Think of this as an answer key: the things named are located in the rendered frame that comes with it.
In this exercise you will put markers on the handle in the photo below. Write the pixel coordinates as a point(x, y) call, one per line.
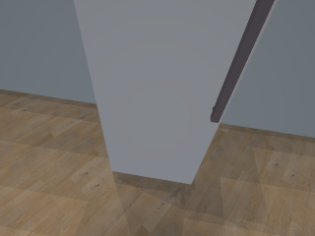
point(256, 21)

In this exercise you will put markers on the fridge door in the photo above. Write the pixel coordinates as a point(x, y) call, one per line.
point(157, 68)

